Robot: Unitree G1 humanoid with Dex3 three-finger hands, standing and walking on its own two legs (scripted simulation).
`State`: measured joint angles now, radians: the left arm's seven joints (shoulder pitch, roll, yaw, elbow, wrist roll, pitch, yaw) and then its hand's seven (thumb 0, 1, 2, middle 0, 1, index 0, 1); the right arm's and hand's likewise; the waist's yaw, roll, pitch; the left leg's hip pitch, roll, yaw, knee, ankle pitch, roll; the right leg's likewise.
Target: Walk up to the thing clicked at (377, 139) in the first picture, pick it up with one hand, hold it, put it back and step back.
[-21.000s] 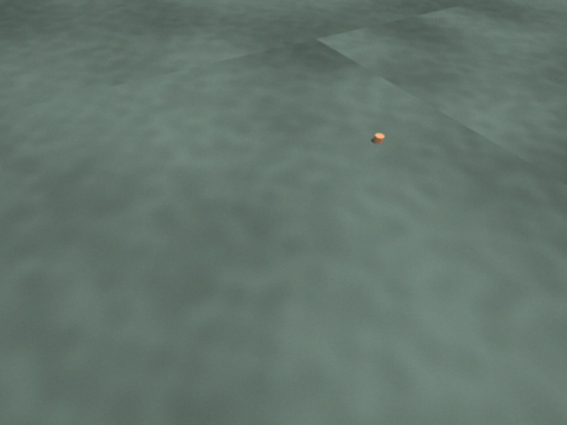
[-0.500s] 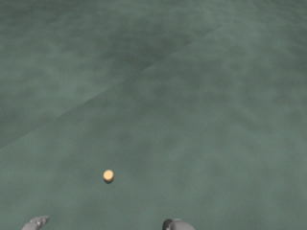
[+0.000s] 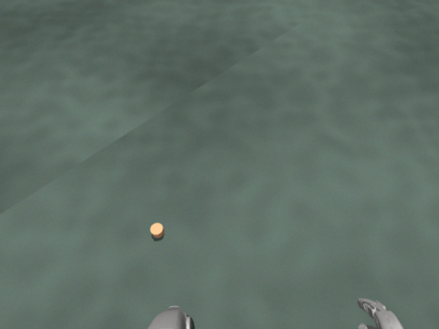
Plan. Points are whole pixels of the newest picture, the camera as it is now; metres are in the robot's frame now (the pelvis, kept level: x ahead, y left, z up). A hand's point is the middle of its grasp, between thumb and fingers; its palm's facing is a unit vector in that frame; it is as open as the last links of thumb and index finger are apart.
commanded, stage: walk up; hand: left
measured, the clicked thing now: (157, 230) +0.59 +0.27 -0.73
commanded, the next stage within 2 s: stand in 1.76 s
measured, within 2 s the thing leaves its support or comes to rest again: neither
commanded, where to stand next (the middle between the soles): +0.22 +0.02 m, yaw +2 degrees
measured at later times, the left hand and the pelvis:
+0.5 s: hand out of the picture -0.06 +0.24 -0.14, palm faces +0.09 -0.95 -0.30, open 7.4 cm; pelvis -0.13 -0.02 +0.02, yaw +5 degrees
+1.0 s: hand out of the picture -0.12 +0.26 -0.13, palm faces +0.06 -0.92 -0.38, open 7.4 cm; pelvis -0.14 -0.02 +0.02, yaw +5 degrees
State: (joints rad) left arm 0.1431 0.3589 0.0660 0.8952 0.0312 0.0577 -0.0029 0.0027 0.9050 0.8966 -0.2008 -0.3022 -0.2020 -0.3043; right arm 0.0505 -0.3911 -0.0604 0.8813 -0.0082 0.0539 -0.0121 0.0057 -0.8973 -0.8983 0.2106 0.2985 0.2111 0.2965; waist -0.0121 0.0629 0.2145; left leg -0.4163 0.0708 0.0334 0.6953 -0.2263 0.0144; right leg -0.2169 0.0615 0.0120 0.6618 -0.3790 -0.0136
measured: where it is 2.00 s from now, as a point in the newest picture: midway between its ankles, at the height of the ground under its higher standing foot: outside the picture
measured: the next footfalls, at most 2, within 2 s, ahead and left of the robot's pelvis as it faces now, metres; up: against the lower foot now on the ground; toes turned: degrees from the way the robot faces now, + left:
left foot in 0.30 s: -0.08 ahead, +0.11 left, +0.00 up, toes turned +4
right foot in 0.60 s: -0.05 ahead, -0.15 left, +0.00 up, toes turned +3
